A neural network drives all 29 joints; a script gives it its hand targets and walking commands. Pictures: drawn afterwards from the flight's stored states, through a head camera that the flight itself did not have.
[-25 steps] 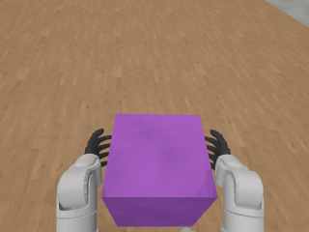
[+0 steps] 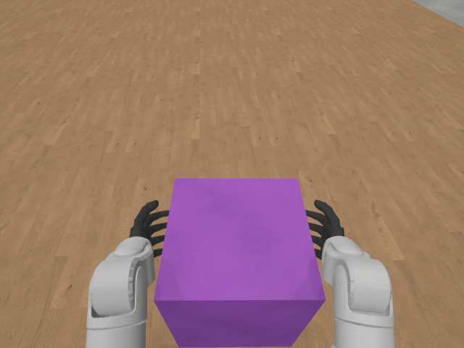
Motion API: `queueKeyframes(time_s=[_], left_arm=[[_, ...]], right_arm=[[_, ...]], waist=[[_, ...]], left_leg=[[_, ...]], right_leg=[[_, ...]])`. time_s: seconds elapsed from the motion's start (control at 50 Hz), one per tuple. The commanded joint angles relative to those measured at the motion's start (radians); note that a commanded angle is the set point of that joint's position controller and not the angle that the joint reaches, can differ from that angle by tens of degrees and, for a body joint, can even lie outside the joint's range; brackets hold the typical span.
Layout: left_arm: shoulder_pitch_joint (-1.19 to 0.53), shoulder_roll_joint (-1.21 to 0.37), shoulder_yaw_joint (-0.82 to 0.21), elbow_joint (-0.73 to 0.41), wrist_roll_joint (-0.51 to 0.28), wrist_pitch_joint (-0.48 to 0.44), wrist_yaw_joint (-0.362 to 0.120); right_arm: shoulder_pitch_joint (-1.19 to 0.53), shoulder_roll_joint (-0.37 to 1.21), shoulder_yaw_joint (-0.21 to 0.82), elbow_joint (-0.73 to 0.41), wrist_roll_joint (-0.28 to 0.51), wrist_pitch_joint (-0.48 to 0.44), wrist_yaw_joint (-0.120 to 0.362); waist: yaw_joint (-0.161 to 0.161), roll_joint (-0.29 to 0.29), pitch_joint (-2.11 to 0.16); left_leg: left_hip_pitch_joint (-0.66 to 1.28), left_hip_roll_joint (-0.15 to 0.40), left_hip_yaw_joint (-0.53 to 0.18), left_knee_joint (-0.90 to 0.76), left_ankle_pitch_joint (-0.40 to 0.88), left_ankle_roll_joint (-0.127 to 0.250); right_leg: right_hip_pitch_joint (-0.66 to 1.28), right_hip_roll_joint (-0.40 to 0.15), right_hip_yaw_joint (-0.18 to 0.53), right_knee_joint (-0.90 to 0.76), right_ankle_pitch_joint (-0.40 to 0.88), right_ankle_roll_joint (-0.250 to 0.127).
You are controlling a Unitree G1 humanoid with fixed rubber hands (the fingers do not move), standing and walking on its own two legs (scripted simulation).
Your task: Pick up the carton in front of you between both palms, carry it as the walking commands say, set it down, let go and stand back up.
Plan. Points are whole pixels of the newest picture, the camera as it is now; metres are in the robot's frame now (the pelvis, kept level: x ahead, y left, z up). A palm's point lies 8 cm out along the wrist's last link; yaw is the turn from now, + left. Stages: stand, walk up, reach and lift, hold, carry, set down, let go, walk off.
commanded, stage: carry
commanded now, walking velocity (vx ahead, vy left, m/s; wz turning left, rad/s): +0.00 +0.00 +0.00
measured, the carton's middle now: (235, 266) +0.27 +0.00 +0.00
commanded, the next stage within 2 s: none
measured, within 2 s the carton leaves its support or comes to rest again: neither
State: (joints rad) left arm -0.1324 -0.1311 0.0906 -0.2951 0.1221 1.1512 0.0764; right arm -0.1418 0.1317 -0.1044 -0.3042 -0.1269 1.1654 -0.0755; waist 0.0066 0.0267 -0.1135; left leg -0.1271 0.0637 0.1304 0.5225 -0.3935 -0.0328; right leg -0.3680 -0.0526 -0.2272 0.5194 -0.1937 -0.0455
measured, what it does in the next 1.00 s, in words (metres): shifts its weight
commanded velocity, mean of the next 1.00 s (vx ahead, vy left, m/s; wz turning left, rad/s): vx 0.00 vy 0.00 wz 0.00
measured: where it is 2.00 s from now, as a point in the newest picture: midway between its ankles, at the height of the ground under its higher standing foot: outside the picture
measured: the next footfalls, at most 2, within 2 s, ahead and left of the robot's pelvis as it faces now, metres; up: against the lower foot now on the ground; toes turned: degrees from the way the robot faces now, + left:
none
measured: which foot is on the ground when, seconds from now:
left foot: down 0.00-1.00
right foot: down 0.00-1.00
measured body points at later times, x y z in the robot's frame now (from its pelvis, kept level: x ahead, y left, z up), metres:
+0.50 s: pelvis -0.02 +0.02 -0.01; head -0.05 +0.02 +0.44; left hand +0.26 +0.18 +0.02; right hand +0.26 -0.12 +0.02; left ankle -0.13 +0.10 -0.74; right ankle +0.03 -0.10 -0.74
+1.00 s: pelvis -0.05 +0.03 -0.01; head -0.08 +0.02 +0.44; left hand +0.24 +0.18 +0.03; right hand +0.25 -0.12 +0.03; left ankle -0.13 +0.10 -0.74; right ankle +0.03 -0.10 -0.74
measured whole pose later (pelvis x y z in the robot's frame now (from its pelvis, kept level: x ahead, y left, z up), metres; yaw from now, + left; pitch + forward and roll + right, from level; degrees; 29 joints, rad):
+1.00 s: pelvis -0.05 +0.03 -0.01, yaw +1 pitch +1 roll -1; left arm -0.17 -0.14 0.15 0.15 0.23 0.73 0.02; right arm -0.18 0.14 -0.15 0.15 -0.22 0.73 -0.03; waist 0.00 0.02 -0.10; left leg -0.15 0.01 0.14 0.55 -0.42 0.04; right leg -0.38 -0.11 -0.21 0.53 -0.15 -0.01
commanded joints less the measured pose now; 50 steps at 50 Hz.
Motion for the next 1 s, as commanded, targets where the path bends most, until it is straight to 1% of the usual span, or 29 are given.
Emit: queueKeyframes(time_s=[0.0,0.02,0.08,0.1,0.12,0.16,0.22,0.26,0.32,0.36,0.38,0.4,0.42,0.44,0.46,0.48,0.52,0.54,0.58,0.6,0.64,0.66,0.74,0.8,0.82,0.88,0.9,0.94,0.98], left_arm=[[-0.388,-0.976,-0.723,-0.041,-0.374,-0.017,-0.257],[-0.392,-0.934,-0.720,-0.036,-0.373,-0.027,-0.263],[-0.374,-0.924,-0.731,0.002,-0.368,-0.066,-0.262],[-0.371,-0.875,-0.695,0.035,-0.329,-0.071,-0.263],[-0.349,-0.871,-0.696,0.033,-0.308,-0.083,-0.260],[-0.366,-0.877,-0.678,0.036,-0.312,-0.115,-0.264],[-0.366,-0.866,-0.675,0.080,-0.297,-0.169,-0.262],[-0.398,-0.823,-0.648,0.071,-0.272,-0.211,-0.265],[-0.386,-0.839,-0.638,0.101,-0.248,-0.266,-0.261],[-0.415,-0.833,-0.610,0.140,-0.224,-0.303,-0.254],[-0.388,-0.793,-0.571,0.180,-0.209,-0.315,-0.256],[-0.421,-0.789,-0.561,0.217,-0.196,-0.340,-0.261],[-0.395,-0.775,-0.535,0.274,-0.165,-0.353,-0.261],[-0.414,-0.792,-0.499,0.297,-0.161,-0.377,-0.262],[-0.426,-0.773,-0.497,0.274,-0.143,-0.408,-0.248],[-0.455,-0.794,-0.472,0.323,-0.141,-0.428,-0.251],[-0.434,-0.821,-0.441,0.400,-0.115,-0.462,-0.250],[-0.488,-0.823,-0.445,0.412,-0.108,-0.477,-0.259],[-0.497,-0.839,-0.431,0.430,-0.090,-0.498,-0.262],[-0.546,-0.861,-0.482,0.388,-0.128,-0.519,-0.265],[-0.467,-0.898,-0.437,0.473,-0.103,-0.510,-0.276],[-0.544,-0.910,-0.481,0.389,-0.139,-0.530,-0.278],[-0.462,-0.911,-0.485,0.422,-0.115,-0.475,-0.283],[-0.516,-0.888,-0.521,0.333,-0.146,-0.470,-0.280],[-0.477,-0.905,-0.487,0.403,-0.144,-0.460,-0.279],[-0.474,-0.883,-0.483,0.378,-0.133,-0.463,-0.279],[-0.469,-0.878,-0.476,0.385,-0.128,-0.459,-0.278],[-0.518,-0.875,-0.508,0.321,-0.156,-0.470,-0.283],[-0.484,-0.868,-0.499,0.341,-0.138,-0.463,-0.276]], right_arm=[[-0.397,0.939,0.738,-0.053,0.404,-0.026,0.275],[-0.413,0.953,0.724,-0.002,0.395,-0.036,0.277],[-0.368,0.920,0.730,0.028,0.352,-0.074,0.268],[-0.350,0.889,0.674,0.093,0.335,-0.084,0.268],[-0.333,0.891,0.702,0.068,0.321,-0.107,0.270],[-0.364,0.921,0.683,0.075,0.332,-0.140,0.277],[-0.379,0.875,0.671,0.081,0.314,-0.186,0.269],[-0.325,0.842,0.636,0.148,0.257,-0.217,0.252],[-0.371,0.828,0.646,0.125,0.256,-0.277,0.259],[-0.399,0.815,0.624,0.157,0.226,-0.311,0.252],[-0.339,0.816,0.576,0.251,0.208,-0.325,0.254],[-0.351,0.794,0.544,0.268,0.173,-0.347,0.252],[-0.402,0.796,0.527,0.270,0.172,-0.373,0.256],[-0.433,0.806,0.537,0.249,0.160,-0.402,0.257],[-0.454,0.794,0.523,0.275,0.160,-0.422,0.253],[-0.428,0.799,0.476,0.358,0.135,-0.434,0.253],[-0.474,0.820,0.500,0.361,0.137,-0.477,0.256],[-0.487,0.819,0.444,0.422,0.111,-0.491,0.256],[-0.463,0.857,0.423,0.456,0.111,-0.512,0.269],[-0.493,0.869,0.459,0.443,0.117,-0.525,0.269],[-0.498,0.895,0.472,0.445,0.105,-0.530,0.268],[-0.493,0.916,0.472,0.456,0.124,-0.526,0.275],[-0.501,0.938,0.515,0.379,0.153,-0.507,0.281],[-0.470,0.930,0.495,0.403,0.146,-0.484,0.281],[-0.443,0.915,0.517,0.409,0.137,-0.476,0.281],[-0.448,0.888,0.492,0.407,0.145,-0.471,0.279],[-0.473,0.901,0.512,0.400,0.159,-0.475,0.282],[-0.425,0.904,0.499,0.408,0.134,-0.478,0.280],[-0.473,0.886,0.501,0.386,0.153,-0.470,0.274]], waist=[[-0.007,-0.034,-0.320],[-0.015,-0.059,-0.295],[0.000,-0.001,-0.236],[0.000,0.104,-0.179],[-0.013,0.115,-0.205],[-0.016,0.041,-0.227],[-0.011,-0.007,-0.224],[-0.013,0.058,-0.226],[-0.010,-0.046,-0.216],[-0.011,0.040,-0.172],[-0.014,0.012,-0.198],[-0.012,-0.012,-0.203],[-0.009,0.032,-0.149],[-0.010,-0.026,-0.163],[-0.002,0.014,-0.166],[-0.009,-0.037,-0.187],[-0.011,-0.039,-0.189],[-0.002,-0.038,-0.136],[-0.013,0.065,-0.191],[-0.009,0.033,-0.167],[-0.006,-0.065,-0.191],[-0.009,-0.034,-0.208],[-0.010,0.024,-0.189],[-0.014,-0.026,-0.129],[-0.013,-0.071,-0.202],[-0.010,0.019,-0.189],[-0.008,-0.031,-0.217],[-0.009,-0.026,-0.271],[-0.006,-0.020,-0.224]], left_leg=[[-0.105,0.027,-0.018,-0.057,0.579,-0.018],[-0.051,0.030,-0.002,-0.123,0.551,-0.016],[0.066,0.052,-0.013,-0.149,0.785,0.006],[0.108,0.093,-0.023,-0.073,0.918,0.014],[0.121,0.120,-0.029,-0.046,0.956,0.021],[0.082,0.136,-0.042,-0.046,0.872,0.032],[0.000,0.104,-0.052,-0.055,0.639,0.028],[0.006,0.109,-0.052,-0.037,0.645,0.026],[-0.012,0.104,-0.058,-0.028,0.643,0.051],[-0.015,0.110,-0.050,-0.028,0.662,0.032],[0.016,0.101,-0.055,-0.038,0.542,0.044],[-0.009,0.100,-0.084,-0.065,0.593,0.049],[-0.025,0.098,-0.058,-0.063,0.562,0.057],[-0.052,0.096,-0.076,-0.057,0.505,0.068],[-0.039,0.094,-0.056,-0.053,0.463,0.067],[-0.052,0.091,-0.080,-0.080,0.424,0.066],[-0.020,0.090,-0.073,-0.068,0.463,0.069],[-0.057,0.091,-0.059,-0.071,0.435,0.069],[-0.010,0.081,-0.068,-0.086,0.439,0.055],[-0.052,0.082,-0.067,-0.069,0.415,0.057],[-0.060,0.097,-0.090,-0.086,0.361,0.072],[-0.028,0.087,-0.073,-0.085,0.373,0.066],[-0.099,0.076,-0.088,-0.100,0.292,0.070],[-0.144,0.089,-0.104,-0.120,0.293,0.081],[-0.072,0.070,-0.098,-0.123,0.284,0.080],[-0.123,0.069,-0.088,-0.088,0.343,0.073],[-0.085,0.068,-0.085,-0.077,0.332,0.072],[-0.071,0.055,-0.080,-0.028,0.377,0.072],[-0.071,0.078,-0.084,-0.060,0.370,0.075]], right_leg=[[0.414,-0.108,0.103,0.079,0.900,-0.046],[0.371,-0.098,0.094,0.059,0.809,-0.030],[0.249,-0.080,0.066,0.058,0.560,0.004],[0.148,-0.066,0.055,0.026,0.462,0.025],[0.142,-0.065,0.054,0.037,0.373,0.033],[0.178,-0.076,0.061,0.019,0.322,0.039],[0.234,-0.127,0.095,0.047,0.428,0.014],[0.209,-0.120,0.099,0.060,0.432,0.004],[0.215,-0.123,0.087,0.060,0.424,0.017],[0.175,-0.110,0.085,0.047,0.345,0.026],[0.165,-0.114,0.096,0.050,0.344,0.016],[0.203,-0.126,0.106,0.065,0.311,0.011],[0.157,-0.131,0.114,0.034,0.349,0.018],[0.182,-0.125,0.112,0.011,0.309,0.020],[0.185,-0.122,0.104,0.006,0.335,0.030],[0.211,-0.113,0.106,0.017,0.285,0.029],[0.195,-0.109,0.095,0.035,0.313,0.020],[0.176,-0.119,0.099,0.006,0.306,0.030],[0.178,-0.116,0.116,0.011,0.253,0.029],[0.179,-0.114,0.102,-0.008,0.239,0.040],[0.198,-0.098,0.100,-0.013,0.228,0.028],[0.207,-0.112,0.103,0.006,0.244,0.028],[0.222,-0.115,0.115,-0.020,0.175,0.028],[0.208,-0.122,0.116,-0.024,0.183,0.048],[0.210,-0.118,0.121,-0.019,0.195,0.041],[0.215,-0.139,0.126,-0.003,0.273,0.030],[0.220,-0.132,0.116,-0.002,0.267,0.032],[0.266,-0.145,0.143,-0.010,0.371,0.018],[0.234,-0.129,0.104,-0.009,0.314,0.032]])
